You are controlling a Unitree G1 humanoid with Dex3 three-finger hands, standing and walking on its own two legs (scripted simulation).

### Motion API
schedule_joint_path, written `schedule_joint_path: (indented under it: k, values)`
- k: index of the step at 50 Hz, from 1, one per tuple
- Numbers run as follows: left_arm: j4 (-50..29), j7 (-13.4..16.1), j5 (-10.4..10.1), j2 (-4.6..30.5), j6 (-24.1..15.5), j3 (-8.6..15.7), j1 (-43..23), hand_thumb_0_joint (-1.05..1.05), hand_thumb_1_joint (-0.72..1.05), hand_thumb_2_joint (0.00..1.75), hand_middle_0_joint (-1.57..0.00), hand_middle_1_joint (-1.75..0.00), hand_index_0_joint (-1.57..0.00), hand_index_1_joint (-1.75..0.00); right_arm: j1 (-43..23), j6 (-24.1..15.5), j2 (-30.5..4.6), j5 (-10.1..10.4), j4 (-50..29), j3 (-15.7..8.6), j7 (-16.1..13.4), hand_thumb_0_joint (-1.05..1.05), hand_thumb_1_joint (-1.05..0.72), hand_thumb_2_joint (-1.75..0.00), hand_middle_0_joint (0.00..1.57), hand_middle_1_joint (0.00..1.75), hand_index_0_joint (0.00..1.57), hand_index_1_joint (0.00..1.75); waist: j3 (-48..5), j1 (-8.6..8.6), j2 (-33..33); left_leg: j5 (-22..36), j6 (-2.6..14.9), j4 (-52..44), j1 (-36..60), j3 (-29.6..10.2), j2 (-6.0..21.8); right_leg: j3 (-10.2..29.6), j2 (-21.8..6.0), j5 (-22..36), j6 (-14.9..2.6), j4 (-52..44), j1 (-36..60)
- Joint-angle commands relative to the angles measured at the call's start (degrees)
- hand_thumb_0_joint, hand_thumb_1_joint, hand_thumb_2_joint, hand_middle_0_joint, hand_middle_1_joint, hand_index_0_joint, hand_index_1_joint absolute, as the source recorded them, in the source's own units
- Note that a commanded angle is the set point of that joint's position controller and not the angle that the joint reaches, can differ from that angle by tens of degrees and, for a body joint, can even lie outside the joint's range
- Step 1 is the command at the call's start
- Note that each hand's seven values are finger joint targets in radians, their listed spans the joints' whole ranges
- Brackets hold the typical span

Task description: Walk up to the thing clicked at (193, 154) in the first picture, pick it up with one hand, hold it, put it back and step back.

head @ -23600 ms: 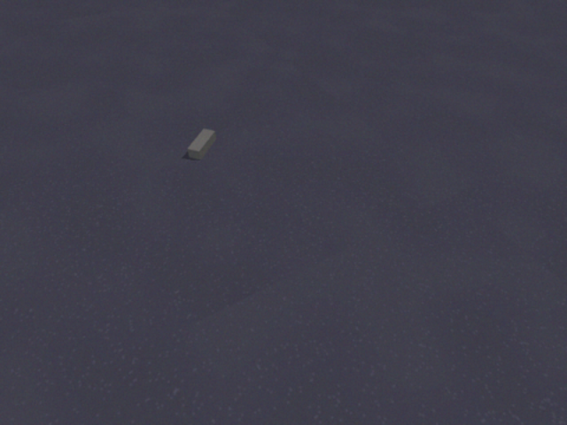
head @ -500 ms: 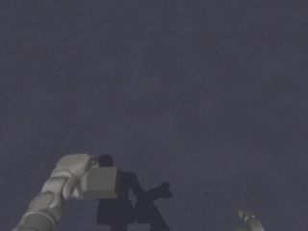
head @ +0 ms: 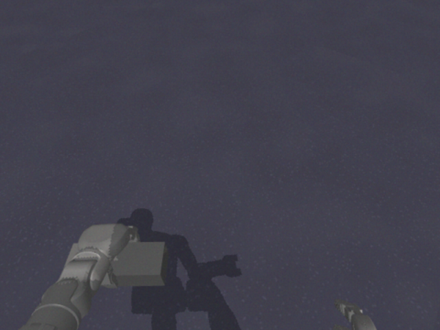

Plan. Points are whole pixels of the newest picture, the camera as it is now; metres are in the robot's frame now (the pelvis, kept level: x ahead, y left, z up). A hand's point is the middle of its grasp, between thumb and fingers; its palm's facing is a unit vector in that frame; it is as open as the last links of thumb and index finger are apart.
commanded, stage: crouch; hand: left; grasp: from above
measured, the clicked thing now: (118, 264) +0.29 +0.22 -0.11
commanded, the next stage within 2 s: lower in 1.66 s
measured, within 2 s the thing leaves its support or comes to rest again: neither
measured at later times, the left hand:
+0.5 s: hand (134, 266) +0.35 +0.24 -0.30, palm faces -0.42 +0.05 -0.90, open 9.9 cm
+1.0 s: hand (145, 273) +0.40 +0.25 -0.49, palm faces -0.46 +0.01 -0.89, open 9.9 cm
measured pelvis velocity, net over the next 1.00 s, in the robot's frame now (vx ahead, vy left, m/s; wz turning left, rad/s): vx -0.06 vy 0.01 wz -0.04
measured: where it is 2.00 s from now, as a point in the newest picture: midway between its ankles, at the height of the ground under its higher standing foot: outside the picture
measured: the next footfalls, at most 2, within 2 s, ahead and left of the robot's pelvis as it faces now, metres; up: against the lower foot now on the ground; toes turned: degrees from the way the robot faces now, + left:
none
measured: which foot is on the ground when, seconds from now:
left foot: down 0.00-1.00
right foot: down 0.00-1.00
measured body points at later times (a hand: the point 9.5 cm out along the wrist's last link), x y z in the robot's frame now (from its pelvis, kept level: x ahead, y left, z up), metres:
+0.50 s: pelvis -0.05 +0.01 -0.18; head +0.10 +0.02 +0.24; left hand +0.37 +0.23 -0.25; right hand -0.01 -0.29 -0.30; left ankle +0.01 +0.12 -0.73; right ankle +0.02 -0.14 -0.73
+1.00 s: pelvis -0.06 +0.01 -0.33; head +0.17 +0.05 +0.05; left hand +0.42 +0.25 -0.44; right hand -0.01 -0.28 -0.44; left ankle +0.00 +0.12 -0.73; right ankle +0.02 -0.13 -0.73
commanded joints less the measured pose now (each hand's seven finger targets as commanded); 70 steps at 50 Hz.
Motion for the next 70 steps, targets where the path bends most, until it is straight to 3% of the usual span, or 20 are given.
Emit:
schedule_joint_path:
  k: [1,5,8,13,19,20,22,27,30,32,35,37,43,44,48,50,58,64,66,70]
  values:
    - [-3.54,7.93,2.70,10.74,-0.62,5.29,-23.35,0.00,0.70,0.73,-1.04,-0.63,-1.06,-0.61,0.49,-1.73,-8.55,-1.23,-4.25,-3.53,0.60,0.00,-0.89,-0.90,0.20,0.30,0.20,0.30,-15.51,-1.99,-1.26,12.52,-0.10,2.62,2.05,0.24,-1.23,-1.56,1.95,9.72,-1.89,1.28,-2.74]
    - [2.66,12.09,5.35,8.05,-1.25,3.93,-28.61,0.00,0.67,0.72,-1.01,-0.63,-1.03,-0.61,3.87,-2.38,-9.06,-2.39,-2.45,-4.71,1.60,0.00,-0.89,-0.90,0.20,0.30,0.20,0.30,-19.08,-3.48,0.41,10.55,-0.41,12.74,-6.52,-0.05,-0.83,-1.70,2.09,7.73,-2.46,10.51,-14.03]
    - [8.06,15.07,7.15,8.65,-1.63,4.87,-31.72,0.00,0.65,0.65,-0.97,-0.63,-1.01,-0.59,5.64,-2.99,-9.42,-3.10,-2.50,-5.27,2.16,0.00,-0.89,-0.90,0.20,0.30,0.20,0.30,-21.91,-3.92,1.49,7.27,-0.40,20.26,-15.25,-0.26,-0.92,-1.91,2.16,4.77,-2.89,17.97,-21.97]
    - [14.53,18.91,8.49,13.80,-1.34,8.69,-37.28,0.00,0.62,0.62,-0.92,-0.66,-0.98,-0.60,6.80,-4.04,-10.70,-4.10,-2.56,-5.56,1.92,0.00,-0.90,-0.90,0.20,0.30,0.20,0.30,-28.46,-3.61,4.21,0.92,-0.45,29.98,-27.88,-1.24,-1.07,-2.82,2.34,-1.18,-3.32,29.39,-33.53]
    - [15.20,19.13,8.00,16.64,-1.14,10.06,-43.52,0.00,0.63,0.69,-0.94,-0.69,-0.99,-0.64,8.70,-5.46,-11.03,-4.79,-2.31,-5.72,1.14,0.00,-0.89,-0.90,0.20,0.30,0.20,0.30,-38.34,-5.05,4.74,-4.87,0.47,41.59,-41.29,-1.74,-1.28,-2.83,2.01,-5.90,-3.45,40.61,-43.86]
    - [16.52,18.81,7.71,15.89,-0.90,9.91,-42.52,0.00,0.62,0.70,-0.92,-0.71,-0.97,-0.65,8.91,-5.67,-11.06,-4.88,-2.35,-5.67,1.16,0.00,-0.89,-0.90,0.20,0.30,0.20,0.30,-38.34,-5.60,4.63,-6.18,0.31,42.51,-43.11,-2.18,-1.26,-3.03,1.73,-7.02,-3.41,42.03,-45.76]
    - [16.19,18.39,7.70,18.77,-0.74,11.22,-46.22,0.00,0.60,0.72,-0.90,-0.72,-0.95,-0.67,9.02,-6.10,-11.18,-5.17,-1.67,-5.59,1.01,0.00,-0.89,-0.90,0.20,0.30,0.20,0.30,-40.52,-5.95,5.35,-7.78,0.57,45.77,-46.99,-1.82,-1.33,-2.98,1.75,-8.04,-3.29,44.77,-48.43]
    - [18.37,16.66,7.58,20.50,-1.94,12.09,-48.69,0.00,0.63,0.74,-0.91,-0.76,-0.97,-0.70,9.85,-7.04,-11.52,-5.97,-1.45,-5.23,1.94,0.00,-0.89,-0.90,0.20,0.30,0.20,0.30,-41.67,-7.77,5.33,-13.96,0.82,51.91,-54.79,-2.84,-1.57,-3.79,1.40,-13.48,-3.37,51.09,-56.98]
    - [18.78,16.42,8.36,23.42,-3.39,13.52,-51.56,0.00,0.64,0.75,-0.91,-0.76,-0.97,-0.70,10.09,-7.60,-12.01,-6.33,-1.15,-4.69,2.52,0.00,-0.89,-0.90,0.20,0.30,0.20,0.30,-43.30,-8.65,6.49,-16.15,0.88,55.35,-57.50,-3.78,-1.70,-4.44,1.33,-15.62,-3.44,55.13,-62.25]
    - [18.92,16.47,8.50,22.46,-4.35,13.07,-52.81,0.00,0.66,0.72,-0.91,-0.76,-0.98,-0.69,10.39,-7.97,-12.12,-6.69,-0.80,-4.25,3.15,0.00,-0.89,-0.90,0.20,0.30,0.20,0.30,-43.85,-9.57,7.85,-16.01,0.65,57.36,-58.16,-4.58,-1.61,-4.83,1.03,-15.59,-3.52,57.57,-65.93]
    - [18.69,17.30,10.10,26.99,-5.51,15.57,-55.32,0.00,0.66,0.69,-0.91,-0.74,-0.98,-0.66,11.31,-8.36,-13.00,-7.26,0.24,-3.85,3.85,0.00,-0.89,-0.90,0.20,0.30,0.20,0.30,-48.45,-9.00,11.51,-11.46,0.33,61.25,-56.82,-4.85,-1.51,-5.29,1.01,-12.90,-3.69,61.96,-69.54]
    - [19.67,17.81,10.81,27.03,-5.88,15.83,-55.63,0.00,0.69,0.68,-0.93,-0.74,-1.00,-0.66,11.65,-8.55,-12.83,-7.63,0.44,-3.50,4.56,0.00,-0.89,-0.90,0.20,0.30,0.20,0.30,-50.04,-9.21,11.82,-9.11,0.51,64.09,-57.91,-4.36,-1.73,-5.33,1.05,-11.06,-3.70,63.94,-70.69]
    - [21.74,18.45,12.01,29.02,-6.18,17.08,-59.03,0.00,0.68,0.70,-0.93,-0.73,-1.00,-0.66,12.74,-8.94,-13.85,-8.65,1.26,-3.29,6.56,0.00,-0.89,-0.90,0.20,0.30,0.20,0.30,-49.98,-10.73,15.74,-5.15,0.02,69.33,-58.60,-4.90,-1.29,-6.10,0.47,-9.04,-3.70,69.59,-76.68]
    - [20.59,18.29,11.84,27.98,-6.28,16.45,-60.68,0.00,0.69,0.69,-0.93,-0.72,-1.01,-0.65,13.18,-8.91,-13.55,-8.78,1.22,-3.16,6.84,0.00,-0.89,-0.90,0.20,0.30,0.20,0.30,-50.31,-11.25,16.58,-4.64,-0.07,69.96,-58.13,-4.97,-1.16,-6.37,0.62,-9.02,-3.74,70.18,-77.38]
    - [23.77,18.09,12.08,28.51,-6.34,16.58,-59.56,0.00,0.69,0.69,-0.95,-0.71,-1.01,-0.65,12.89,-8.65,-13.66,-9.06,0.93,-2.82,7.75,0.00,-0.90,-0.90,0.20,0.30,0.20,0.30,-48.76,-11.76,15.13,-7.15,0.60,73.35,-65.12,-3.27,-1.67,-6.44,1.01,-8.76,-3.49,71.86,-76.17]
    - [23.61,17.86,12.26,30.79,-6.37,17.56,-60.47,0.00,0.71,0.74,-0.97,-0.72,-1.03,-0.67,12.92,-8.58,-13.88,-9.14,0.81,-2.79,8.02,0.00,-0.90,-0.90,0.20,0.30,0.20,0.30,-48.61,-11.63,15.27,-7.70,0.78,74.63,-65.84,-3.15,-1.64,-6.48,0.96,-9.14,-3.36,72.82,-76.86]
    - [26.42,17.07,13.12,32.30,-7.66,17.85,-60.88,0.00,0.67,0.72,-0.96,-0.70,-1.01,-0.65,13.87,-7.96,-14.73,-9.53,1.08,-2.21,9.22,0.00,-0.90,-0.90,0.20,0.30,0.20,0.30,-47.32,-12.59,15.95,-6.10,0.53,78.66,-67.87,-3.63,-1.49,-7.15,1.20,-8.45,-3.37,77.19,-80.44]
    - [26.44,17.97,14.00,35.85,-8.83,19.75,-64.02,0.00,0.71,0.75,-0.98,-0.73,-1.03,-0.68,14.21,-7.59,-15.71,-10.03,1.62,-2.06,9.82,0.00,-0.90,-0.90,0.20,0.30,0.20,0.30,-46.34,-13.03,17.57,-7.75,0.46,80.69,-70.45,-3.69,-1.51,-7.59,1.32,-9.38,-3.41,79.84,-83.47]
    - [28.53,18.08,14.39,34.25,-9.02,18.57,-63.90,0.00,0.72,0.73,-0.98,-0.73,-1.03,-0.67,14.02,-7.47,-15.80,-10.09,1.73,-1.78,9.92,0.00,-0.90,-0.90,0.20,0.30,0.20,0.30,-44.95,-13.71,17.86,-8.47,0.39,81.25,-71.30,-3.88,-1.49,-7.79,1.26,-9.84,-3.42,80.50,-85.33]
    - [27.99,18.82,14.87,36.92,-9.86,19.63,-66.04,0.00,0.76,0.78,-1.01,-0.75,-1.07,-0.70,14.69,-7.50,-15.91,-10.65,2.11,-0.87,10.21,0.00,-0.90,-0.90,0.20,0.30,0.20,0.30,-45.20,-14.23,18.05,-9.77,0.55,82.92,-73.21,-3.77,-1.58,-8.19,1.46,-10.16,-3.33,81.90,-84.78]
